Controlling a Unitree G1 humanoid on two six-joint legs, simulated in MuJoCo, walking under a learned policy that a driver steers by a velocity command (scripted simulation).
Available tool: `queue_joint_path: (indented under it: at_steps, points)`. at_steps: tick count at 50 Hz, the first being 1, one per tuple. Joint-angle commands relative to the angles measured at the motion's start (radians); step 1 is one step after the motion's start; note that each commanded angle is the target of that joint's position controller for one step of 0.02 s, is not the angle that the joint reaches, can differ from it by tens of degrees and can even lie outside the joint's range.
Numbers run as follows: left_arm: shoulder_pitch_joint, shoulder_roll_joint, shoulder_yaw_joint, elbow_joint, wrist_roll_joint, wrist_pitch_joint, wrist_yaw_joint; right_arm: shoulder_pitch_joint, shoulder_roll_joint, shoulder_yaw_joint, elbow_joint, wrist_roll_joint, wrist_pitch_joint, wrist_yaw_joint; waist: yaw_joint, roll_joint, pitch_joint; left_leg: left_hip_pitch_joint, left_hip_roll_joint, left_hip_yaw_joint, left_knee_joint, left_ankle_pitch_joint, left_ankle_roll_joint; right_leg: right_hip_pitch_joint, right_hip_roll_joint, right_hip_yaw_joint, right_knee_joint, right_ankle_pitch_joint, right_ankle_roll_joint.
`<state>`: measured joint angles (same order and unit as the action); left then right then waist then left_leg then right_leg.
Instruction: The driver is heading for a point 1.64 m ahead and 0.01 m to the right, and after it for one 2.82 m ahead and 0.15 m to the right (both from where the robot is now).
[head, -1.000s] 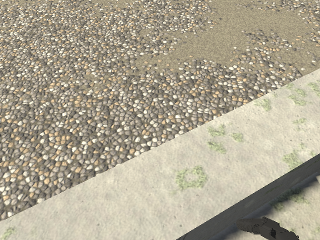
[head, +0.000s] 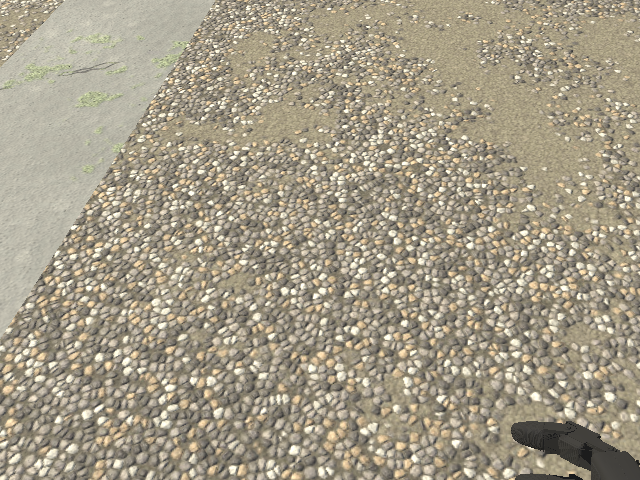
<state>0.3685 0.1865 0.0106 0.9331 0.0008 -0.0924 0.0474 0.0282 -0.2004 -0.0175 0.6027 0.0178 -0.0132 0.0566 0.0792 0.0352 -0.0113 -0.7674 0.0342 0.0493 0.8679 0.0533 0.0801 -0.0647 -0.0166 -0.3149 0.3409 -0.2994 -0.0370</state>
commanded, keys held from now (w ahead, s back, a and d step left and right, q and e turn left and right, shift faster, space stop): q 0.24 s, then no key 0.76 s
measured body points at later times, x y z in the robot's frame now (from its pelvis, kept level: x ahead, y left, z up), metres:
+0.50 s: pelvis +0.12 -0.03 -0.01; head +0.14 -0.02 +0.43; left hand +0.23 +0.25 -0.11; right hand +0.33 -0.24 -0.10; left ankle +0.17 +0.08 -0.74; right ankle +0.18 -0.17 -0.72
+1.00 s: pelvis +0.15 -0.06 -0.01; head +0.15 -0.06 +0.43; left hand +0.22 +0.19 -0.13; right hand +0.35 -0.25 -0.12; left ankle +0.15 +0.08 -0.74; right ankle +0.17 -0.16 -0.74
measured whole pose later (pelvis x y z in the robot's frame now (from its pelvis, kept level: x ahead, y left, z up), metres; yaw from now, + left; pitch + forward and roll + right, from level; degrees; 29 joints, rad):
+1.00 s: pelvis +0.15 -0.06 -0.01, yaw +15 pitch +0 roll +0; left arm 0.23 0.16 0.02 0.70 0.02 -0.02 0.02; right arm 0.22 -0.16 -0.04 0.69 -0.02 -0.01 -0.02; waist -0.01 0.00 -0.01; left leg -0.35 0.01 -0.08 0.62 -0.27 -0.03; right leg -0.26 0.02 -0.03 0.62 -0.35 -0.03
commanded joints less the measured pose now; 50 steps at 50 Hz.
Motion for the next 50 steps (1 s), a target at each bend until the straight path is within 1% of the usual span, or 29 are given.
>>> queue_joint_path:
  at_steps: [1, 4, 5, 6, 7, 8, 9, 10, 11, 12, 13, 15, 17, 20, 23, 24, 26, 27, 28, 29, 30, 31, 33, 34, 36, 37, 41, 45, 50]
  points:
    - [-0.095, 0.248, 0.069, -0.123, -0.024, 0.014, 0.026, -0.013, -0.068, -0.032, -0.065, 0.000, 0.004, 0.014, -0.057, -0.138, -0.036, 0.112, 0.004, 0.032, -0.156, -0.082, -0.003, 0.124, -0.274, 0.084, 0.014, 0.911, -0.042]
    - [-0.114, 0.256, 0.089, -0.158, -0.034, 0.049, 0.018, 0.068, -0.117, -0.058, -0.047, -0.001, 0.011, 0.011, -0.078, -0.145, -0.050, 0.212, -0.059, 0.080, -0.295, -0.222, 0.021, 0.170, -0.271, 0.090, 0.194, 0.991, -0.067]
    - [-0.115, 0.250, 0.091, -0.162, -0.039, 0.060, 0.014, 0.157, -0.144, -0.074, -0.023, -0.002, 0.004, 0.003, -0.117, -0.113, -0.082, 0.337, -0.096, 0.092, -0.414, -0.147, 0.047, 0.145, -0.230, 0.069, 0.336, 0.977, -0.047]
    - [-0.078, 0.233, 0.089, -0.171, -0.028, 0.058, 0.008, 0.251, -0.208, -0.102, -0.009, -0.013, -0.003, -0.015, -0.153, -0.058, -0.135, 0.560, -0.072, -0.013, -0.455, 0.027, 0.089, -0.018, -0.170, 0.083, 0.529, 0.758, -0.006]
    - [-0.061, 0.118, 0.058, -0.214, 0.031, 0.047, 0.002, 0.262, -0.301, -0.121, -0.028, -0.025, -0.005, -0.036, -0.091, 0.151, -0.179, 0.787, 0.145, -0.295, -0.323, 0.538, 0.183, -0.343, -0.053, 0.092, 0.835, -0.053, 0.043]
    - [-0.018, 0.125, 0.044, -0.255, 0.022, 0.031, -0.014, 0.234, -0.298, -0.110, -0.063, -0.054, -0.016, -0.035, -0.068, 0.226, -0.346, 0.981, 0.334, -0.747, -0.427, 0.302, 0.425, -0.616, 0.103, 0.289, 1.132, -0.400, 0.085]
    - [-0.111, 0.170, 0.056, -0.254, 0.004, 0.017, -0.031, 0.220, -0.214, -0.093, -0.081, -0.037, -0.016, -0.032, -0.123, 0.075, -0.356, 0.919, 0.297, -0.698, -0.501, 0.144, 0.379, -0.667, 0.044, 0.417, 1.160, -0.302, 0.076]
    - [-0.179, 0.174, 0.056, -0.277, 0.000, 0.015, -0.033, 0.163, -0.177, -0.081, -0.093, -0.023, -0.019, -0.038, -0.109, 0.011, -0.254, 0.813, 0.255, -0.590, -0.508, 0.044, 0.316, -0.695, 0.015, 0.415, 1.124, -0.204, 0.071]
    - [-0.200, 0.164, 0.057, -0.275, 0.013, 0.020, -0.019, 0.139, -0.163, -0.075, -0.096, -0.007, -0.020, -0.041, -0.081, -0.081, -0.199, 0.693, 0.208, -0.523, -0.520, -0.005, 0.258, -0.676, -0.016, 0.416, 1.056, -0.147, 0.076]
    - [-0.211, 0.175, 0.063, -0.290, 0.018, 0.031, -0.007, 0.114, -0.156, -0.073, -0.101, 0.000, -0.019, -0.047, -0.060, -0.077, -0.160, 0.592, 0.175, -0.478, -0.527, -0.004, 0.232, -0.633, -0.031, 0.416, 0.977, -0.122, 0.082]
    - [-0.195, 0.173, 0.065, -0.288, 0.014, 0.044, -0.004, 0.103, -0.145, -0.067, -0.100, -0.011, -0.017, -0.051, -0.036, -0.052, -0.151, 0.513, 0.151, -0.434, -0.531, 0.018, 0.213, -0.572, -0.040, 0.406, 0.935, -0.121, 0.084]
    - [-0.177, 0.140, 0.057, -0.282, 0.014, 0.057, 0.010, 0.114, -0.157, -0.070, -0.091, -0.033, -0.018, -0.061, -0.030, -0.012, -0.169, 0.451, 0.121, -0.369, -0.508, 0.185, 0.208, -0.514, -0.030, 0.368, 0.849, -0.122, 0.100]
    - [-0.182, 0.120, 0.050, -0.280, 0.012, 0.066, 0.020, 0.143, -0.174, -0.075, -0.078, -0.038, -0.013, -0.066, -0.042, 0.021, -0.196, 0.443, 0.107, -0.334, -0.486, 0.224, 0.197, -0.486, -0.024, 0.354, 0.759, -0.104, 0.113]
    - [-0.213, 0.107, 0.044, -0.289, -0.004, 0.082, 0.021, 0.154, -0.176, -0.074, -0.078, -0.032, 0.005, -0.073, -0.067, 0.080, -0.207, 0.416, 0.098, -0.332, -0.498, -0.052, 0.163, -0.424, -0.019, 0.344, 0.635, -0.057, 0.111]
    - [-0.241, 0.112, 0.048, -0.306, -0.007, 0.088, 0.013, 0.164, -0.161, -0.067, -0.071, -0.036, 0.015, -0.068, -0.096, 0.130, -0.159, 0.394, 0.104, -0.368, -0.507, -0.299, 0.142, -0.369, -0.011, 0.333, 0.508, -0.057, 0.098]
    - [-0.237, 0.105, 0.046, -0.307, -0.006, 0.086, 0.007, 0.161, -0.151, -0.062, -0.069, -0.034, 0.017, -0.067, -0.095, 0.135, -0.146, 0.391, 0.107, -0.377, -0.496, -0.332, 0.133, -0.338, -0.006, 0.326, 0.441, -0.043, 0.088]
    - [-0.189, 0.074, 0.044, -0.291, 0.006, 0.078, -0.006, 0.161, -0.116, -0.048, -0.057, -0.027, 0.020, -0.063, -0.068, 0.124, -0.117, 0.354, 0.077, -0.358, -0.454, -0.401, 0.086, -0.205, 0.016, 0.292, 0.223, 0.049, 0.054]
    - [-0.179, 0.089, 0.045, -0.297, 0.024, 0.074, -0.012, 0.187, -0.086, -0.040, -0.048, -0.029, 0.016, -0.063, -0.074, 0.087, -0.103, 0.305, 0.046, -0.338, -0.414, -0.457, 0.040, -0.135, -0.028, 0.344, 0.174, 0.099, 0.027]
    - [-0.173, 0.152, 0.055, -0.317, 0.042, 0.071, -0.012, 0.206, -0.051, -0.032, -0.051, -0.040, 0.008, -0.066, -0.106, -0.059, -0.089, 0.216, -0.038, -0.256, -0.264, -0.534, -0.020, -0.082, -0.173, 0.501, 0.115, 0.223, -0.031]
    - [-0.195, 0.170, 0.064, -0.303, 0.046, 0.071, -0.016, 0.188, -0.065, -0.037, -0.068, -0.026, -0.005, -0.064, -0.127, -0.291, -0.057, 0.221, -0.090, -0.107, -0.213, -0.510, -0.065, -0.186, -0.273, 0.637, 0.021, 0.208, -0.138]
    - [-0.256, 0.124, 0.053, -0.329, 0.042, 0.063, -0.020, 0.152, -0.101, -0.046, -0.067, -0.037, -0.011, -0.064, -0.114, -0.279, -0.041, 0.293, -0.042, -0.119, -0.160, -0.474, -0.090, -0.260, -0.276, 0.665, -0.008, 0.149, -0.158]
    - [-0.286, 0.101, 0.047, -0.334, 0.032, 0.058, -0.020, 0.129, -0.105, -0.052, -0.060, -0.037, -0.009, -0.062, -0.116, -0.239, -0.036, 0.348, -0.035, -0.113, -0.169, -0.407, -0.095, -0.277, -0.230, 0.618, 0.014, 0.113, -0.128]
    - [-0.271, 0.100, 0.041, -0.326, 0.018, 0.054, -0.018, 0.124, -0.063, -0.044, -0.048, -0.047, 0.005, -0.065, -0.116, -0.196, -0.025, 0.448, -0.024, -0.115, -0.255, -0.302, -0.097, -0.308, -0.165, 0.533, 0.040, 0.086, -0.074]
    - [-0.243, 0.093, 0.037, -0.315, 0.017, 0.053, -0.018, 0.124, -0.044, -0.038, -0.047, -0.047, 0.006, -0.064, -0.115, -0.179, -0.023, 0.486, -0.015, -0.126, -0.292, -0.247, -0.094, -0.312, -0.138, 0.501, 0.055, 0.074, -0.051]
    - [-0.170, 0.081, 0.032, -0.299, 0.022, 0.053, -0.019, 0.130, -0.059, -0.041, -0.042, -0.041, 0.007, -0.067, -0.092, -0.129, -0.020, 0.512, -0.015, -0.142, -0.302, -0.250, -0.074, -0.331, -0.089, 0.455, 0.053, -0.015, -0.023]
    - [-0.174, 0.085, 0.034, -0.303, 0.021, 0.057, -0.018, 0.145, -0.055, -0.042, -0.036, -0.037, 0.005, -0.066, -0.097, -0.113, -0.006, 0.485, -0.016, -0.144, -0.312, -0.268, -0.068, -0.312, -0.076, 0.433, 0.062, -0.048, -0.017]
    - [-0.163, 0.067, 0.031, -0.308, 0.018, 0.059, -0.019, 0.141, -0.045, -0.040, -0.017, -0.040, -0.006, -0.068, -0.082, -0.027, -0.020, 0.472, -0.006, -0.158, -0.331, -0.231, -0.071, -0.265, -0.050, 0.395, 0.119, 0.021, -0.019]
    - [-0.149, 0.054, 0.031, -0.302, 0.021, 0.060, -0.027, 0.156, -0.040, -0.040, -0.002, -0.036, -0.011, -0.075, -0.079, -0.006, -0.032, 0.477, 0.001, -0.166, -0.333, -0.217, -0.075, -0.246, -0.035, 0.376, 0.141, 0.049, -0.021]
    - [-0.144, 0.042, 0.031, -0.293, 0.017, 0.061, -0.031, 0.167, -0.040, -0.041, 0.014, -0.034, -0.012, -0.084, -0.081, -0.015, -0.023, 0.482, 0.003, -0.169, -0.328, -0.206, -0.076, -0.250, -0.025, 0.367, 0.144, 0.057, -0.018]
